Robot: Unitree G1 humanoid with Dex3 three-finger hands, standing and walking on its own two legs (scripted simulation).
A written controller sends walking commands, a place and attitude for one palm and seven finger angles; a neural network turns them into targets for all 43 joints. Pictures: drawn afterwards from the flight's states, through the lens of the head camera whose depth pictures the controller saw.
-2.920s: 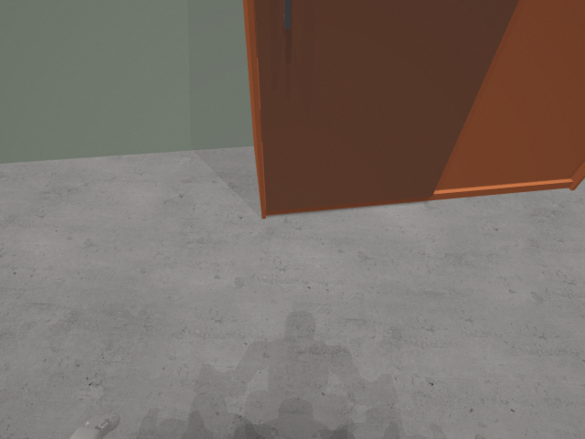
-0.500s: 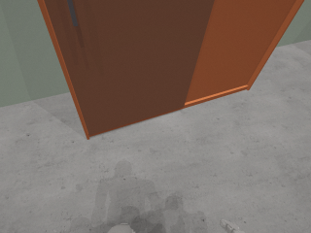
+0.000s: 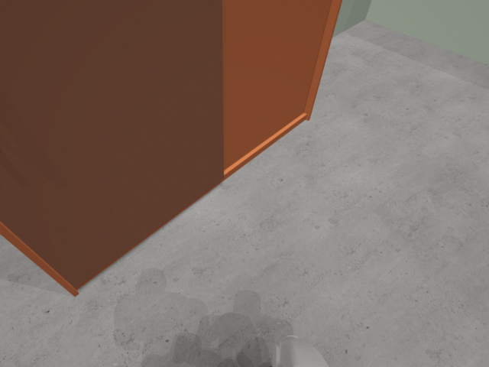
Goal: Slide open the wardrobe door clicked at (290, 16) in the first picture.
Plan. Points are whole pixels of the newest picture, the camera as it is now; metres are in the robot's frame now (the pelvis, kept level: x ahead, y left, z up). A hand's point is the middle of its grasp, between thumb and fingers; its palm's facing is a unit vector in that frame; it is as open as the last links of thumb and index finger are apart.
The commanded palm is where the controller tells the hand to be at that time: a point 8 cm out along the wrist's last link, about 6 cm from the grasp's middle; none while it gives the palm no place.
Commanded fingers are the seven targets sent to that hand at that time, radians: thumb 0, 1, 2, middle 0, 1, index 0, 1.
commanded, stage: walk to a spot facing it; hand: left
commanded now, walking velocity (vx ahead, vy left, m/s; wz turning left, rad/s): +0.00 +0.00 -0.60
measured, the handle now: out of the picture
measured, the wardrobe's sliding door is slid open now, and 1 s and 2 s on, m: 0.00 0.00 0.00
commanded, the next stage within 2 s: turn to face it in 0.24 s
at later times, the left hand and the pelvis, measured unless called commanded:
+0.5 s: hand (155, 349) +0.18 +0.17 -0.16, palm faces -0.16 -0.95 -0.25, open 7.4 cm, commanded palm none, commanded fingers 0.00 0.90 0.90 -0.20 -0.30 -0.20 -0.30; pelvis +0.08 -0.01 +0.00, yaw -13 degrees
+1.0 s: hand (140, 351) +0.18 +0.19 -0.15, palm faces +0.02 -0.96 -0.27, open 7.4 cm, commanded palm none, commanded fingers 0.00 0.90 0.90 -0.20 -0.30 -0.20 -0.30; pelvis +0.06 -0.01 +0.00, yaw +0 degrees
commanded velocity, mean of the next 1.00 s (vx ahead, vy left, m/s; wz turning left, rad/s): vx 0.00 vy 0.00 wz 0.23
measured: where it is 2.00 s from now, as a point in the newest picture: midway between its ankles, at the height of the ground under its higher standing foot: outside the picture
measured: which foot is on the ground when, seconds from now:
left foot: down 0.00-0.14, up 0.16-0.56, down 0.58-1.00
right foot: up 0.00-0.12, down 0.14-0.62, up 0.64-1.00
